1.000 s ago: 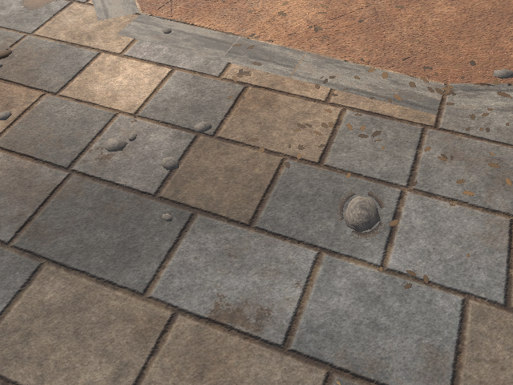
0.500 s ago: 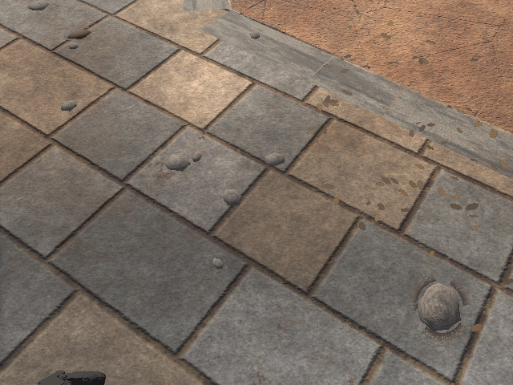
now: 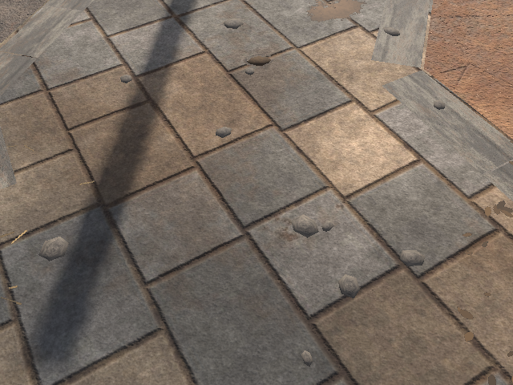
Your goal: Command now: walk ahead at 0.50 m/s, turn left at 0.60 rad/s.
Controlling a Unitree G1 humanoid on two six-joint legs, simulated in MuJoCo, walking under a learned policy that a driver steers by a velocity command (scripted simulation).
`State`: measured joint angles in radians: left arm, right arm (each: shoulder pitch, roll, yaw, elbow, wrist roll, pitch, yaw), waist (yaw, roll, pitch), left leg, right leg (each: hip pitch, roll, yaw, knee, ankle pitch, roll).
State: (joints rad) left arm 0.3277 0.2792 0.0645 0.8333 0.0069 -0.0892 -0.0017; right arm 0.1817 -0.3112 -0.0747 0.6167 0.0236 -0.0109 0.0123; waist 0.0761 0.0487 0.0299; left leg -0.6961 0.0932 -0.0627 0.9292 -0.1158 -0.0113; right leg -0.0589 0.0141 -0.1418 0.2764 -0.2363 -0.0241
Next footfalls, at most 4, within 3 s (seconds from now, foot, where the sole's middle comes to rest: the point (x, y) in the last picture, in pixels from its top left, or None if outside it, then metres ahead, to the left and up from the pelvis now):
0.20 left None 0.28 0.15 -0.78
0.68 right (286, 341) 0.60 0.02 -0.78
1.14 left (189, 375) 0.49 0.26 -0.78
1.56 right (255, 306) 0.69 0.11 -0.78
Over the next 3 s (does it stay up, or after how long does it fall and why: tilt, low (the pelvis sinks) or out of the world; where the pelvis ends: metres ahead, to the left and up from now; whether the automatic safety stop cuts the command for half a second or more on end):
stays up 1.03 0.47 0.00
